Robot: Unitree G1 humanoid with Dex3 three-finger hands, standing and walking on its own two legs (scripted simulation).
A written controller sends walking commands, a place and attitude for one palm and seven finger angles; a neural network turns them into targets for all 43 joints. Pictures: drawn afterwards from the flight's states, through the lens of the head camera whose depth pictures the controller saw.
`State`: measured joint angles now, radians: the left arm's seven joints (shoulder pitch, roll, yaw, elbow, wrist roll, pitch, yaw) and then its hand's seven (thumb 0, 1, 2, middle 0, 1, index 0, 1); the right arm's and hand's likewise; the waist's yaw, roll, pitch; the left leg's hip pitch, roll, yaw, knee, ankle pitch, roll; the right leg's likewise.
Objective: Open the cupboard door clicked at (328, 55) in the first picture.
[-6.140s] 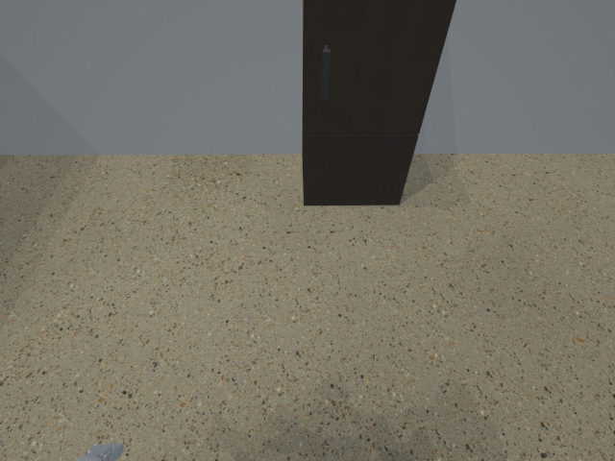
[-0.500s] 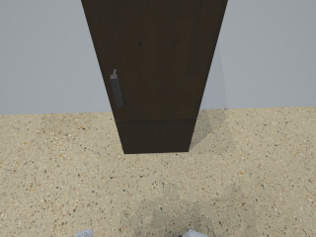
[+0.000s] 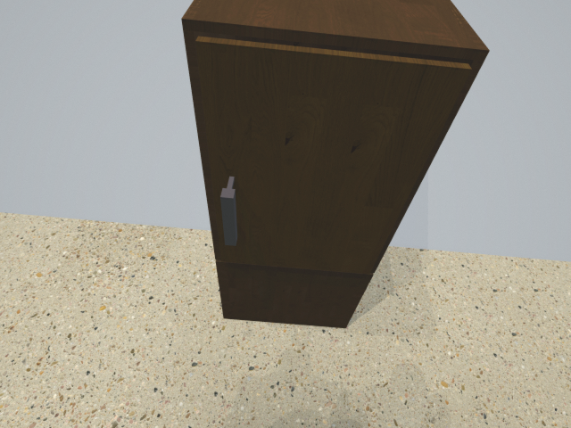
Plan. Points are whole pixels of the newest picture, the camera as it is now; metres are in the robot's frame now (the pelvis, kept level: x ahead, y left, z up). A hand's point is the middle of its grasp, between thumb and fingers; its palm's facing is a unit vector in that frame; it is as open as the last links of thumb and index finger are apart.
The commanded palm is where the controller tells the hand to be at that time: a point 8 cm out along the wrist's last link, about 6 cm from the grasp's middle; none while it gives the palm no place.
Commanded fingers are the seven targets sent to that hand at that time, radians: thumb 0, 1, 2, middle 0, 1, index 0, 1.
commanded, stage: come to a stop and stand still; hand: left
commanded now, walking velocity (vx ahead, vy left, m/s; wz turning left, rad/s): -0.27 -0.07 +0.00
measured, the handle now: (231, 211) +0.55 +0.15 -0.10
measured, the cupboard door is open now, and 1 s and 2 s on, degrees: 0 0 0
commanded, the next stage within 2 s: look again from close up in 1.30 s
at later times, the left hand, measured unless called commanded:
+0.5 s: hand out of the picture +0.04 +0.14 -0.16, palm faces +0.05 -0.97 -0.25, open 7.4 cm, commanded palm none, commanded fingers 0.00 0.90 0.90 -0.20 -0.30 -0.20 -0.30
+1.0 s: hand out of the picture -0.02 +0.14 -0.17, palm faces +0.03 -0.99 -0.16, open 7.4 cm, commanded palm none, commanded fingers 0.00 0.90 0.90 -0.20 -0.30 -0.20 -0.30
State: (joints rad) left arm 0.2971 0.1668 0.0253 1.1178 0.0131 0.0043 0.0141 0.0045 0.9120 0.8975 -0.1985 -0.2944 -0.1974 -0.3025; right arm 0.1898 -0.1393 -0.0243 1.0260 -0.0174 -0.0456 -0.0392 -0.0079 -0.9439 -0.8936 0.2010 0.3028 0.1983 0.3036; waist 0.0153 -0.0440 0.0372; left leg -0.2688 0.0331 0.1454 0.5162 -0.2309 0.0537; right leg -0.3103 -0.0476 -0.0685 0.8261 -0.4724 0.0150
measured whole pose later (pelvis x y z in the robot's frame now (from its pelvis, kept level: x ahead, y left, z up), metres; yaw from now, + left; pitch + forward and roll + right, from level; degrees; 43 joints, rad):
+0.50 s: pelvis -0.01 -0.04 +0.00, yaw +1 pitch +0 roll +2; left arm 0.19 0.16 0.03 1.01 0.03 0.01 0.03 0.00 0.91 0.90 -0.20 -0.30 -0.20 -0.30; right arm 0.19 -0.20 -0.06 1.04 -0.01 0.06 -0.01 0.00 -0.91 -0.89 0.20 0.30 0.20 0.30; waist 0.02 0.02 0.06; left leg -0.32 0.01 0.03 0.83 -0.46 -0.04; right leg -0.29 -0.08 -0.08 0.50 -0.21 -0.01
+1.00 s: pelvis -0.01 -0.03 +0.01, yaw +0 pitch -1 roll +0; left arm 0.27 0.13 0.00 1.16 0.01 0.01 0.03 0.01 0.91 0.90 -0.20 -0.29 -0.20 -0.30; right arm 0.29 -0.11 -0.01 1.15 0.00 -0.01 -0.05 0.01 -0.91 -0.89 0.20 0.30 0.20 0.30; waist 0.00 0.00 0.04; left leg -0.10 0.02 0.05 0.41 -0.29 -0.01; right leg -0.20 -0.03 -0.05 0.44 -0.22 0.01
